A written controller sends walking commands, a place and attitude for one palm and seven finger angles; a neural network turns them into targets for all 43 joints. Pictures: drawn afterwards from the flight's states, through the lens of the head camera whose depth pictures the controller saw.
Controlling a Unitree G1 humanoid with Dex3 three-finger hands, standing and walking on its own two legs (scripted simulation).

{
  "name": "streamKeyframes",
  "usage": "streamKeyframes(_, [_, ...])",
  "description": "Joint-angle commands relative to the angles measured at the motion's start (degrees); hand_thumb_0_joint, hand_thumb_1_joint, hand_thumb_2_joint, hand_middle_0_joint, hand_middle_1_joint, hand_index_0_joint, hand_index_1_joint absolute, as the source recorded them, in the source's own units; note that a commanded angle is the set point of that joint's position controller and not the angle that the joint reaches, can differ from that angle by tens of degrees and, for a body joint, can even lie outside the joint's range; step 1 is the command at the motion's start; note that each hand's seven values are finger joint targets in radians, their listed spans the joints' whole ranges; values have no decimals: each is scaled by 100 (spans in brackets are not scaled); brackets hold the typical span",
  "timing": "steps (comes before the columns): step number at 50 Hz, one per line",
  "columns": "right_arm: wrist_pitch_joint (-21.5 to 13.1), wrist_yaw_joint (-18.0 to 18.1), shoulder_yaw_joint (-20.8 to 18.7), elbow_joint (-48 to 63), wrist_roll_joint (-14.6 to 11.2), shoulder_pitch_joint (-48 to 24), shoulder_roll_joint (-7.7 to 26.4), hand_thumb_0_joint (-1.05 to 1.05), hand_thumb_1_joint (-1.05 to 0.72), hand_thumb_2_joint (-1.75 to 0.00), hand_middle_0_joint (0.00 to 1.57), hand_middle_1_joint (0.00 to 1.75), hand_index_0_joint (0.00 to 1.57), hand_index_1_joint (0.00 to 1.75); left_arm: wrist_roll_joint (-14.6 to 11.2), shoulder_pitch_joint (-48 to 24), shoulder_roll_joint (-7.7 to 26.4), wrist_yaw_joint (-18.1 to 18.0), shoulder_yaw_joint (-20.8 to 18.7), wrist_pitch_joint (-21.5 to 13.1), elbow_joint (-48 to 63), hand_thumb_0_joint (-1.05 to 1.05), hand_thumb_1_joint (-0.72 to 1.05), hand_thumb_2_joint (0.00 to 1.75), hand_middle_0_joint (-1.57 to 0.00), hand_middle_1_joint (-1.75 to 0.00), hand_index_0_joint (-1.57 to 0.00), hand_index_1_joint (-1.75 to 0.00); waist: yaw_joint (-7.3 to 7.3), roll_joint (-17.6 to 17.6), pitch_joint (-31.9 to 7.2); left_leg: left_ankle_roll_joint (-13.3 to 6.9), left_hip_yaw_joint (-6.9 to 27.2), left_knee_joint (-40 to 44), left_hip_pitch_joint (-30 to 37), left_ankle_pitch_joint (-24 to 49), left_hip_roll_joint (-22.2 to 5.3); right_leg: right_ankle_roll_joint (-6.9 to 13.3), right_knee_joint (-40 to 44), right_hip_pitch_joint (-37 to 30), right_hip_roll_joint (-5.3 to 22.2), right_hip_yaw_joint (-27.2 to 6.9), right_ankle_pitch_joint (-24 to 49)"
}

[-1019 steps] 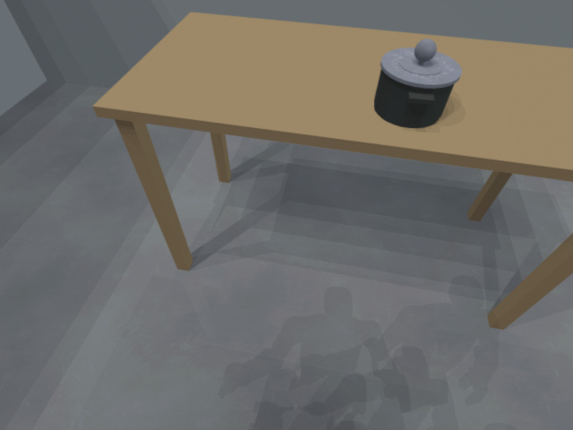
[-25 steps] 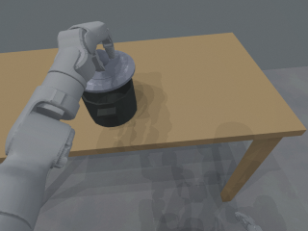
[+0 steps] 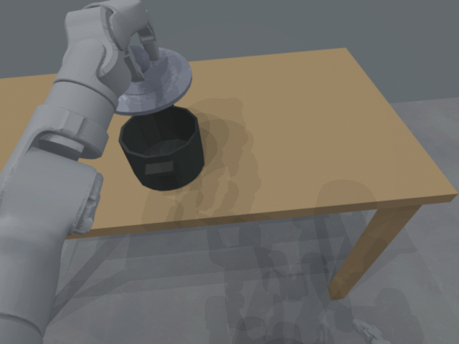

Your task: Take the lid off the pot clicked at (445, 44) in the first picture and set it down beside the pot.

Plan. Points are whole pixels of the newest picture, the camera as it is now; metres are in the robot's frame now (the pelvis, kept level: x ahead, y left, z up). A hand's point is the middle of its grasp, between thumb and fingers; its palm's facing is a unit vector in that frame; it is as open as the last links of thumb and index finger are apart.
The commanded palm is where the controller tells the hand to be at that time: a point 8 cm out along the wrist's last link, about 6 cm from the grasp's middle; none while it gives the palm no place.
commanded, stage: lift the lid straight up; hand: left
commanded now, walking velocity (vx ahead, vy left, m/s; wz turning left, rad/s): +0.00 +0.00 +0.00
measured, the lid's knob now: (135, 60) +0.51 +0.14 +0.26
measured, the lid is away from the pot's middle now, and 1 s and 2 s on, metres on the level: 0.00 0.03 0.16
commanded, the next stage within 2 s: move the lid sideways beside the pot in 0.64 s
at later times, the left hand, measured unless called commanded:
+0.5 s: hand (116, 32) +0.48 +0.14 +0.31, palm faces -0.11 -0.08 -0.99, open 7.3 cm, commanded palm +0.46 +0.14 +0.37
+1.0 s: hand (104, 38) +0.48 +0.16 +0.31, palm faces -0.14 -0.06 -0.99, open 7.3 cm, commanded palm +0.46 +0.17 +0.37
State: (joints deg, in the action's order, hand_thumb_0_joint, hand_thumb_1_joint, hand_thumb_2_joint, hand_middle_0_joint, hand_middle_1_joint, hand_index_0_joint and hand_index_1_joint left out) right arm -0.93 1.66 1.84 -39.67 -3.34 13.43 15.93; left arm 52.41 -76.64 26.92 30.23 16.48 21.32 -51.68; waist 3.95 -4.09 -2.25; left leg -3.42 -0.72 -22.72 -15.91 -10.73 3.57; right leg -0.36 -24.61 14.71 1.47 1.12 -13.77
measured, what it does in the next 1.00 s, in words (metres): stands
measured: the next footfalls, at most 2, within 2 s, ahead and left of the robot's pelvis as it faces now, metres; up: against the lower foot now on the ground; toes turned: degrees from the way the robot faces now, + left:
none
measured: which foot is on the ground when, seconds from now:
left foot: down 0.00-1.00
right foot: down 0.00-1.00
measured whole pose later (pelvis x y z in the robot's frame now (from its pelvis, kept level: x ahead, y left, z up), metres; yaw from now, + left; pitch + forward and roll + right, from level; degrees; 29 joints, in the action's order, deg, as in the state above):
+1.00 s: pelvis +0.00 +0.00 +0.00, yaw +0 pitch +5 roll +0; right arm 0.6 1.9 2.4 -39.1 -3.4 12.9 16.1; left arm 56.0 -82.8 29.9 32.5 16.8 21.8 -54.9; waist 4.0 -3.6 -2.6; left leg -3.6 -0.5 -22.5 -17.1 -10.3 3.8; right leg -0.6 -24.1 15.7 1.6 1.2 -13.3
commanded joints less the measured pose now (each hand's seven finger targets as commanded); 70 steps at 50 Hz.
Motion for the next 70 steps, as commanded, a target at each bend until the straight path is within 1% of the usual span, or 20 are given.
streamKeyframes(1, [-230, 18, -204, 730, -45, -357, 667, 0, -90, -90, 20, 30, 20, 30, 90, -3640, 1178, -289, -292, 75, 1178, 0, 76, 82, -93, -106, -88, -104, 4, 521, -2440, -128, 375, -95, 1499, 1943, -65, 272, 168, -373, -160, 41, 2073])
streamKeyframes(4, [-191, 43, -153, 637, -59, -338, 657, 0, -90, -90, 20, 30, 20, 30, 245, -4088, 1487, -271, -415, 119, 999, 0, 76, 82, -93, -106, -88, -104, 12, 709, -2286, -111, 380, -10, 1347, 1639, -51, 266, 135, -330, -194, 73, 1924])
streamKeyframes(11, [-340, 76, -175, 677, -16, -296, 640, 0, -90, -90, 20, 30, 20, 30, 142, -4461, 1241, -303, -239, 64, 1471, 0, 76, 82, -93, -106, -88, -104, 37, 138, -2857, -27, 513, -111, 1937, 2347, -101, 302, 168, -242, -185, 70, 1975])
streamKeyframes(12, [-342, 84, -161, 628, 1, -285, 624, 0, -90, -90, 20, 30, 20, 30, 292, -4597, 1617, -321, -497, 74, 1387, 0, 76, 82, -93, -106, -88, -104, -10, 351, -2870, -12, 501, -104, 1829, 2233, -98, 291, 109, -323, -201, 48, 1980])
streamKeyframes(16, [-319, 83, -153, 563, -43, -261, 670, 0, -90, -90, 20, 30, 20, 30, 186, -4323, 1158, -297, -209, 115, 785, 0, 76, 82, -93, -106, -88, -104, 77, 428, -2428, -8, 473, -32, 1618, 2016, -93, 304, 206, -109, -186, 108, 1808])
streamKeyframes(18, [-306, 76, -141, 544, -16, -303, 654, 0, -90, -90, 20, 30, 20, 30, 307, -4610, 1340, -283, -310, 135, 825, 0, 76, 82, -93, -106, -88, -104, 27, 506, -2447, -6, 460, -10, 1554, 1880, -89, 303, 166, -133, -198, 107, 1788])
streamKeyframes(22, [-363, 44, -140, 638, 17, -316, 618, 0, -90, -90, 20, 30, 20, 30, 340, -4805, 1446, -301, -358, 106, 1323, 0, 76, 82, -93, -106, -88, -104, -48, 265, -2994, 69, 507, -86, 1850, 2492, -113, 300, 107, -306, -172, 67, 1987])
streamKeyframes(26, [-263, 37, -165, 532, -20, -184, 690, 0, -90, -90, 20, 30, 20, 30, 231, -4221, 969, -255, -153, 212, 505, 0, 76, 82, -93, -106, -88, -104, 63, 662, -2311, 20, 476, -25, 1497, 2209, -121, 302, 236, -46, -177, 141, 1808])
streamKeyframes(28, [-228, 58, -119, 542, -9, -297, 687, 0, -90, -90, 20, 30, 20, 30, 397, -4497, 1279, -248, -289, 237, 467, 0, 76, 82, -93, -106, -88, -104, 33, 780, -2346, -22, 412, 12, 1320, 1802, -85, 289, 189, -167, -194, 127, 1772])
streamKeyframes(31, [-310, 72, -141, 640, -10, -302, 670, 0, -90, -90, 20, 30, 20, 30, 198, -4786, 1057, -306, -145, 132, 1086, 0, 76, 82, -93, -106, -88, -104, 32, 298, -2847, 9, 475, -44, 1750, 2196, -116, 301, 180, -189, -138, 89, 1846])
streamKeyframes(33, [-411, 79, -172, 706, 47, -353, 592, 0, -90, -90, 20, 30, 20, 30, 352, -5119, 1349, -312, -303, 90, 1591, 0, 76, 82, -93, -106, -88, -104, -33, 133, -3429, 25, 532, -162, 2148, 2639, -128, 297, 93, -323, -175, 31, 1959])
streamKeyframes(40, [-232, 108, -113, 599, -31, -307, 687, 0, -90, -90, 20, 30, 20, 30, 608, -4519, 1818, -216, -474, 143, 562, 0, 76, 82, -93, -106, -88, -104, -37, 865, -2324, -69, 326, 63, 1131, 1701, -48, 286, 156, -427, -165, 61, 1928])
streamKeyframes(46, [-115, 28, -175, 792, -28, -318, 690, 0, -90, -90, 20, 30, 20, 30, 479, -4097, 1459, -127, -226, 38, 975, 0, 76, 82, -93, -106, -88, -104, -30, 338, -2665, -50, 403, -132, 1534, 2455, -113, 303, 147, -369, -138, 44, 2071])
streamKeyframes(50, [-53, 93, -151, 730, -59, -323, 686, 0, -90, -90, 20, 30, 20, 30, 569, -4473, 1807, -82, -362, 25, 886, 0, 76, 82, -93, -106, -88, -104, 45, 503, -2522, -119, 338, -70, 1404, 1798, -51, 281, 175, -316, -189, 57, 1827])
streamKeyframes(53, [-117, 137, -148, 803, -39, -383, 680, 0, -90, -90, 20, 30, 20, 30, 506, -4834, 2127, -94, -534, -140, 1478, 0, 76, 82, -93, -106, -88, -104, -9, 190, -2996, -132, 374, -128, 1622, 1926, -12, 292, 141, -569, -169, 1, 1978])
streamKeyframes(60, [-26, 109, -175, 668, -101, -267, 739, 0, -90, -90, 20, 30, 20, 30, 545, -4280, 2200, 12, -533, -101, 879, 0, 76, 82, -93, -106, -88, -104, 25, 391, -2333, -119, 364, -74, 1369, 1718, -33, 296, 224, -308, -218, 88, 1769])
streamKeyframes(64, [57, 74, -159, 752, -91, -321, 731, 0, -90, -90, 20, 30, 20, 30, 602, -4159, 2359, 32, -594, -156, 1135, 0, 76, 82, -93, -106, -88, -104, -17, 201, -2635, -95, 379, -142, 1447, 2100, -48, 309, 151, -446, -191, 74, 1953])
streamKeyframes(66, [96, 49, -191, 789, -138, -308, 753, 0, -90, -90, 20, 30, 20, 30, 456, -3910, 1792, 76, -151, -159, 1232, 0, 76, 82, -93, -106, -88, -104, 84, 47, -2427, -74, 421, -163, 1594, 2383, -101, 319, 246, -199, -197, 125, 1886])
streamKeyframes(67, [108, 40, -199, 762, -118, -298, 739, 0, -90, -90, 20, 30, 20, 30, 547, -4028, 2161, 64, -458, -147, 1314, 0, 76, 82, -93, -106, -88, -104, 22, 237, -2455, -72, 433, -152, 1566, 2229, -112, 298, 229, -222, -236, 121, 1778])
streamKeyframes(70, [142, 69, -176, 789, -142, -364, 747, 0, -90, -90, 20, 30, 20, 30, 535, -4234, 2248, 87, -443, -198, 1455, 0, 76, 82, -93, -106, -88, -104, 52, 62, -2536, -106, 410, -141, 1644, 2090, -72, 314, 228, -189, -244, 128, 1688])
